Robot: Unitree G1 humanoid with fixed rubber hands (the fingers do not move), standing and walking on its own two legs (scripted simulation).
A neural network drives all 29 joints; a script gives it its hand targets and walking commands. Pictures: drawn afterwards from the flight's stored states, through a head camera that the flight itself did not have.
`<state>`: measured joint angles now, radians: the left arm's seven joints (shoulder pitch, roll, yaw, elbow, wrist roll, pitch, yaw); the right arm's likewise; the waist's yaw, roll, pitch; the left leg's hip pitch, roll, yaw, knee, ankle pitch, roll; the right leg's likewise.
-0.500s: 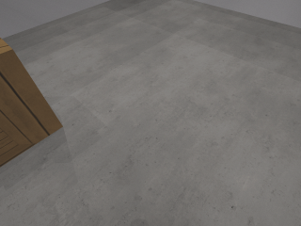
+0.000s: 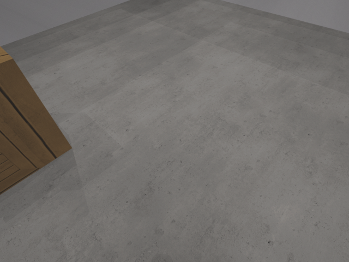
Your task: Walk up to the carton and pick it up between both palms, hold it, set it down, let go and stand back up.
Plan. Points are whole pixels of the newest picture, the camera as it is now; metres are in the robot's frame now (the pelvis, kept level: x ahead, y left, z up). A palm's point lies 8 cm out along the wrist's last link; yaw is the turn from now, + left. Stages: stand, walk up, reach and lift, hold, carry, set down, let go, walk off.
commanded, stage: stand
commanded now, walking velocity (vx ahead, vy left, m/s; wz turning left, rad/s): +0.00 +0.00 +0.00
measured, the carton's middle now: out of the picture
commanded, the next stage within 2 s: walk up in 0.52 s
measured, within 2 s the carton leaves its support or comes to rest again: neither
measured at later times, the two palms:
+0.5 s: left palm out of the picture -0.03 +0.20 -0.15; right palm out of the picture -0.04 -0.19 -0.15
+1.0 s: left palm out of the picture -0.07 +0.27 -0.16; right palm out of the picture +0.09 -0.20 -0.15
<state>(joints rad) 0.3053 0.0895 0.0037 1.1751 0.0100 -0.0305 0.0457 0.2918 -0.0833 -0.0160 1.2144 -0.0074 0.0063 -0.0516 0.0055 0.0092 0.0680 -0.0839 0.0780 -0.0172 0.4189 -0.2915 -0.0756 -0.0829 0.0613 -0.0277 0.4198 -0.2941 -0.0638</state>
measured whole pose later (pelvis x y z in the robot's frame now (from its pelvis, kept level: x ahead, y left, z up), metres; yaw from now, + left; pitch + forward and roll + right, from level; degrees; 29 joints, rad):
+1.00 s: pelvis +0.00 +0.03 -0.02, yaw +12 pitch +0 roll -2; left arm 0.29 0.21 0.06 1.09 0.04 -0.02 0.09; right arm 0.21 -0.15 -0.08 1.01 -0.04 0.05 -0.02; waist 0.01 0.00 0.08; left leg -0.43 0.07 0.07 0.96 -0.52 -0.04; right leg -0.16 -0.03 -0.23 0.59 -0.41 -0.02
